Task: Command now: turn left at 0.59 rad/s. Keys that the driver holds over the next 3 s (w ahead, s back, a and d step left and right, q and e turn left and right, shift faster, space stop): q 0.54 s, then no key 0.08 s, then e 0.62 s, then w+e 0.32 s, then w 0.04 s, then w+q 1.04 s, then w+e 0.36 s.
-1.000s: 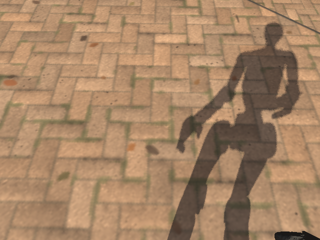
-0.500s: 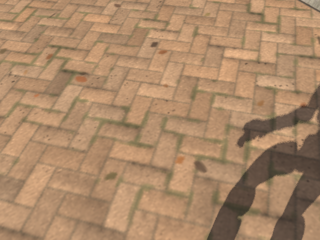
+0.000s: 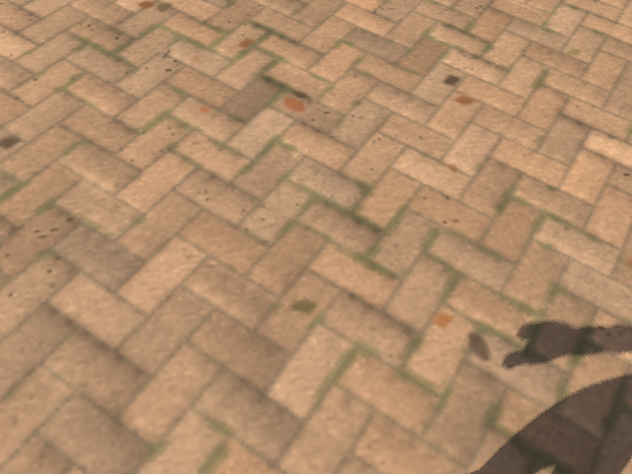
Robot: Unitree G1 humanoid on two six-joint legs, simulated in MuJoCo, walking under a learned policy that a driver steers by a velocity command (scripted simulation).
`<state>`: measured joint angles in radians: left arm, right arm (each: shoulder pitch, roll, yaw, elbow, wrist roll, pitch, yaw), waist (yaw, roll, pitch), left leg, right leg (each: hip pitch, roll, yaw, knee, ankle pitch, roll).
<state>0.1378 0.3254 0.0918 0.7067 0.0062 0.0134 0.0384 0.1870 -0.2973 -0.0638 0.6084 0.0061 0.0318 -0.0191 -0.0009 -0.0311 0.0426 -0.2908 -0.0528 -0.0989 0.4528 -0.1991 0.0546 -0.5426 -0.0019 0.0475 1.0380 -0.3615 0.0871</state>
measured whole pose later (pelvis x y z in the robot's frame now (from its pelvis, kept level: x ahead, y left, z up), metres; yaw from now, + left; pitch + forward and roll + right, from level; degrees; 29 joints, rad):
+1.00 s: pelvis -0.02 +0.02 +0.00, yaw +16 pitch +0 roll +0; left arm 0.25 0.32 0.08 0.77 -0.02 0.06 0.03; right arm 0.10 -0.22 -0.03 0.69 -0.02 0.02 -0.03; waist 0.03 -0.03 0.05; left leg -0.19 0.00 0.13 0.44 -0.25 0.05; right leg -0.41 -0.06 0.02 0.95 -0.44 0.11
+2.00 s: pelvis +0.25 +0.03 +0.00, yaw +0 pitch +2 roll +0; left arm 0.14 0.30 0.03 0.61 0.01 -0.10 -0.01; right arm 0.40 -0.26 -0.04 0.82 0.02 -0.06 0.00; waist -0.08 -0.04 0.03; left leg -0.09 -0.07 -0.12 0.29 -0.23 0.06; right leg -0.60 -0.05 0.07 0.74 -0.15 0.04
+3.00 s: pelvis +0.76 +0.16 +0.00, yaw +21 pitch +0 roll +1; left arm 0.20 0.31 0.05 0.76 -0.03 -0.05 -0.01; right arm 0.30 -0.26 -0.05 0.77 -0.02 -0.09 0.01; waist -0.04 -0.05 0.04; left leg -0.03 -0.07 0.13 0.24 -0.22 0.08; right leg -0.70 -0.11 0.09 0.87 0.01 0.03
